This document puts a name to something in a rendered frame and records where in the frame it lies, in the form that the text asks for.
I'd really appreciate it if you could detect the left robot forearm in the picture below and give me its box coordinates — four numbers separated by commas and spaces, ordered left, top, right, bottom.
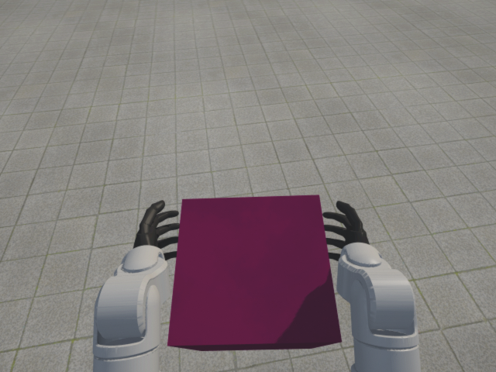
93, 245, 171, 372

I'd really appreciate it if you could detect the carton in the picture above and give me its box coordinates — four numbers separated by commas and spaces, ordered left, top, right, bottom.
167, 195, 342, 351

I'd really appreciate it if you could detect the right robot hand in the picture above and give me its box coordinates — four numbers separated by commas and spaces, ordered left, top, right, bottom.
322, 201, 370, 261

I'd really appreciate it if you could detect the left robot hand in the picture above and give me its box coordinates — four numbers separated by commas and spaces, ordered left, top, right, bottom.
133, 200, 180, 260

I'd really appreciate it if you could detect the right robot forearm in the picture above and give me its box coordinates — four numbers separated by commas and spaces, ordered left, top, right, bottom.
336, 243, 421, 372

